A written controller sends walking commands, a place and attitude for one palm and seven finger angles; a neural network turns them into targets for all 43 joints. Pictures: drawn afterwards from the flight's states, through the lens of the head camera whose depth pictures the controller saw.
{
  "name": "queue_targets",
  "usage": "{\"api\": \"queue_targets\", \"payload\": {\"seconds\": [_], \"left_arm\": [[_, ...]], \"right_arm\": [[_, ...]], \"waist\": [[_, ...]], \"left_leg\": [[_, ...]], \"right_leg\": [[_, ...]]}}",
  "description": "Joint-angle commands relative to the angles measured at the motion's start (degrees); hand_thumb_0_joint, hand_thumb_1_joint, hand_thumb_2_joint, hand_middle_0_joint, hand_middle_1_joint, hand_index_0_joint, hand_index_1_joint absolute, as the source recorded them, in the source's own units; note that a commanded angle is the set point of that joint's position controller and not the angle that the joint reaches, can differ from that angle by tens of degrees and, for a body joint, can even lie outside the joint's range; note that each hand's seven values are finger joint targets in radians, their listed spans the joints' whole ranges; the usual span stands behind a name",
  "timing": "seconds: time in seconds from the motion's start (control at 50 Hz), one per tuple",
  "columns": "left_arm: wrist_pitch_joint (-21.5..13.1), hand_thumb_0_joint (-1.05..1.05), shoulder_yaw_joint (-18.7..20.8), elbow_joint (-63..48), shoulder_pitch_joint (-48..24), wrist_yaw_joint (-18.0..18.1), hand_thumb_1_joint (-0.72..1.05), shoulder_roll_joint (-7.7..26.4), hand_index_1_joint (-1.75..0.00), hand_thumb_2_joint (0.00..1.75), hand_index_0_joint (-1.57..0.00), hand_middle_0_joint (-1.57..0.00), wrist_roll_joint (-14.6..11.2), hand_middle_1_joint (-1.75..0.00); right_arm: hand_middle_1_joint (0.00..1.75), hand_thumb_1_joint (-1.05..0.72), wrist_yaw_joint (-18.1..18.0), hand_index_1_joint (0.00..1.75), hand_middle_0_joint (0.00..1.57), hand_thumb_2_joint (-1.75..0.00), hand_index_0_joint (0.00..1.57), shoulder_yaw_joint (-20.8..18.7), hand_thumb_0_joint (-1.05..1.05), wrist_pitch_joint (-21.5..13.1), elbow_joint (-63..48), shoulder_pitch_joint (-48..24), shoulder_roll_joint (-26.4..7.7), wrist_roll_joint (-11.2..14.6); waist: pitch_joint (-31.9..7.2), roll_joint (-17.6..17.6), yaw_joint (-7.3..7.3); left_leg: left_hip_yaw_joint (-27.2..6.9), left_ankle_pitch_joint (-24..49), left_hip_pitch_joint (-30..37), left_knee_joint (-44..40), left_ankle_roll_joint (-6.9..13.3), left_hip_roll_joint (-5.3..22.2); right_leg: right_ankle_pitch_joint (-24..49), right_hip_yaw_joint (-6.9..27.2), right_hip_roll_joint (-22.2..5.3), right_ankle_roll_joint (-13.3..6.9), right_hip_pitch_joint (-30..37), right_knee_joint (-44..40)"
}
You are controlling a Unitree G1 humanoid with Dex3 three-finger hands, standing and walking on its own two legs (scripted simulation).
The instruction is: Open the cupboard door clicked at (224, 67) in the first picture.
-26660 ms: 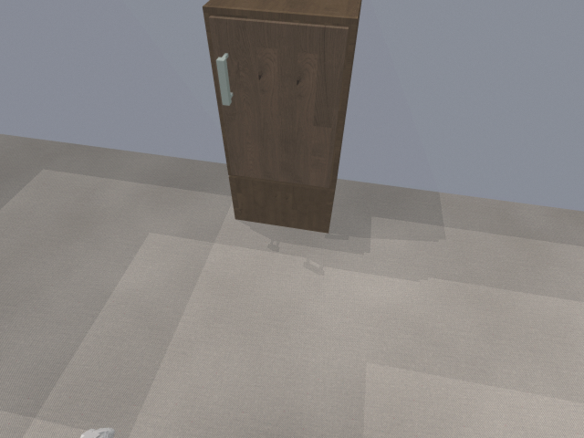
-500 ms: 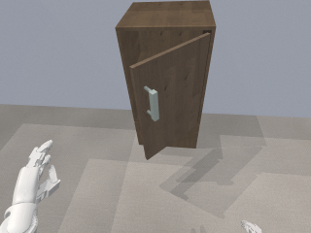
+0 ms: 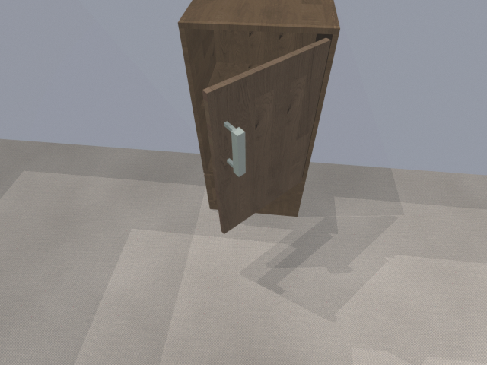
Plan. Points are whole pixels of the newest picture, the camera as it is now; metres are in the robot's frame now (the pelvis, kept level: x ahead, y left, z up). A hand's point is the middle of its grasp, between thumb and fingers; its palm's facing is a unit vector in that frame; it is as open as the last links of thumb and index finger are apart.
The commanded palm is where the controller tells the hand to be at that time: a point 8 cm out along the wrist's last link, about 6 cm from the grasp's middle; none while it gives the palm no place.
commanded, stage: let the arm hang, fingers relaxed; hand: left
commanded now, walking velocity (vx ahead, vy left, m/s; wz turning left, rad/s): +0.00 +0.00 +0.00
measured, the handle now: (233, 149) +0.62 +0.06 -0.05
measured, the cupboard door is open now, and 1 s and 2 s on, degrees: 45 45 45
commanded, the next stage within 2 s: look to check the result in 0.50 s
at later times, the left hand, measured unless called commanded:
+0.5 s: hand out of the picture +0.00 +0.18 -0.18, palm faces +0.04 -0.98 -0.19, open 7.4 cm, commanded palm none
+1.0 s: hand out of the picture +0.01 +0.18 -0.17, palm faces +0.02 -0.98 -0.20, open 7.4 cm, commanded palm none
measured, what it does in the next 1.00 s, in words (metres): stands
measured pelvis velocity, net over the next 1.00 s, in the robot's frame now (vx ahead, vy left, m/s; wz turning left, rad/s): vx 0.01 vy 0.02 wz -0.02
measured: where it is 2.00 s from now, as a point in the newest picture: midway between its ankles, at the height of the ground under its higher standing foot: outside the picture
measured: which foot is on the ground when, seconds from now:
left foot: down 0.00-1.00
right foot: down 0.00-1.00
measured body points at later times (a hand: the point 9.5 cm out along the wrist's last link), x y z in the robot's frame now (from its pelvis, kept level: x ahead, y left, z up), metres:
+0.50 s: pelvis +0.00 +0.02 +0.00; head +0.01 +0.01 +0.45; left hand +0.00 +0.23 -0.16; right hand -0.02 -0.18 -0.17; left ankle +0.02 +0.13 -0.74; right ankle +0.03 -0.08 -0.74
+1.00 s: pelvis +0.01 +0.02 +0.00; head +0.03 +0.01 +0.45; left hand +0.01 +0.24 -0.16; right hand -0.01 -0.19 -0.17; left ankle +0.02 +0.13 -0.74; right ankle +0.03 -0.08 -0.74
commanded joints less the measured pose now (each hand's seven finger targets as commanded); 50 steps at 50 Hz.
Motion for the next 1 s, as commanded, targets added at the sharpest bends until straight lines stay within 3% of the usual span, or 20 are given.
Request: {"api": "queue_targets", "payload": {"seconds": [0.0, 0.22, 0.26, 0.44, 0.56, 0.64, 0.74, 0.8, 0.98], "left_arm": [[-1.3, 0.00, 0.9, -1.4, 0.9, 0.2, 0.90, 4.3, -0.30, 0.90, -0.20, -0.20, 0.1, -0.30], [-1.3, 0.00, 1.0, -0.6, 2.4, 0.5, 0.90, 2.5, -0.30, 0.90, -0.20, -0.20, 0.3, -0.30], [-1.4, 0.00, 1.0, -0.4, 2.5, 0.5, 0.90, 2.3, -0.30, 0.90, -0.20, -0.20, 0.2, -0.30], [-1.5, 0.00, 0.9, -0.7, 2.8, 0.5, 0.90, 2.0, -0.30, 0.90, -0.20, -0.20, 0.4, -0.30], [-1.8, 0.00, 0.8, -0.6, 2.6, 0.5, 0.90, 2.1, -0.30, 0.90, -0.20, -0.20, 0.3, -0.30], [-2.0, 0.00, 0.8, -0.4, 2.5, 0.5, 0.90, 2.3, -0.30, 0.90, -0.20, -0.20, 0.3, -0.30], [-1.9, 0.00, 0.7, -0.3, 2.2, 0.5, 0.90, 2.6, -0.30, 0.90, -0.20, -0.20, 0.3, -0.30], [-1.9, 0.00, 0.6, -0.2, 2.0, 0.5, 0.90, 2.6, -0.30, 0.90, -0.20, -0.20, 0.2, -0.30], [-2.0, 0.00, 0.5, -0.2, 1.7, 0.5, 0.90, 2.8, -0.30, 0.90, -0.20, -0.20, 0.1, -0.30]], "right_arm": [[0.30, -0.90, -0.6, 0.30, 0.20, -0.90, 0.20, -0.8, 0.00, -1.2, -1.0, 3.7, -3.9, 0.1], [0.30, -0.90, -0.8, 0.30, 0.20, -0.90, 0.20, -0.9, 0.00, -1.6, -0.4, 4.3, -2.4, 0.1], [0.30, -0.90, -0.8, 0.30, 0.20, -0.90, 0.20, -0.9, 0.00, -1.7, -0.4, 4.3, -2.0, 0.1], [0.30, -0.90, -0.8, 0.30, 0.20, -0.90, 0.20, -1.1, 0.00, -1.7, -0.9, 3.3, -2.2, 0.1], [0.30, -0.90, -0.8, 0.30, 0.20, -0.90, 0.20, -1.0, 0.00, -2.0, -0.9, 2.7, -2.5, 0.3], [0.30, -0.90, -0.8, 0.30, 0.20, -0.90, 0.20, -0.9, 0.00, -2.1, -0.7, 2.3, -2.7, 0.3], [0.30, -0.90, -0.7, 0.30, 0.20, -0.90, 0.20, -0.8, 0.00, -2.0, -0.4, 2.0, -3.0, 0.4], [0.30, -0.90, -0.7, 0.30, 0.20, -0.90, 0.20, -0.8, 0.00, -1.8, -0.2, 1.9, -3.1, 0.3], [0.30, -0.90, -0.8, 0.30, 0.20, -0.90, 0.20, -0.8, 0.00, -2.0, 0.0, 1.6, -3.3, 0.3]], "waist": [[1.8, -2.8, 0.19], [3.2, -1.1, 0.50], [3.1, 0.6, 0.33], [3.2, -0.7, 0.07], [1.8, -1.7, 0.04], [1.2, -0.7, 0.03], [1.9, -2.0, -0.06], [2.3, -0.5, -0.13], [1.6, -1.6, 0.01]], "left_leg": [[-3.1, -2.8, -4.0, -5.0, 2.6, 3.7], [-3.9, -4.5, -5.8, -6.3, 2.9, 4.1], [-4.0, -4.4, -5.8, -6.6, 2.9, 4.1], [-4.2, -5.3, -5.1, -6.6, 3.0, 4.2], [-3.8, -1.7, -3.2, -6.1, 2.8, 4.1], [-3.4, 0.4, -2.2, -5.9, 2.7, 4.2], [-3.4, 0.4, -2.2, -6.0, 2.6, 4.2], [-3.2, -0.7, -2.2, -6.1, 2.4, 4.0], [-3.2, 1.7, -1.1, -5.9, 2.4, 4.1]], "right_leg": [[-9.3, 8.3, -7.2, 0.1, 0.1, -7.0], [-7.3, 7.5, -6.7, 0.3, -0.6, -4.7], [-6.1, 7.7, -6.7, 0.3, -0.4, -4.3], [-6.2, 7.8, -6.6, 0.6, -1.6, -4.4], [-3.8, 7.9, -7.1, 0.7, -0.7, -4.3], [-2.0, 7.7, -7.3, 0.7, 0.0, -4.2], [-2.7, 7.9, -7.4, 0.7, -0.1, -4.7], [-3.7, 8.2, -7.3, 0.6, -0.5, -5.1], [-1.6, 8.1, -7.4, 0.6, 0.6, -5.0]]}}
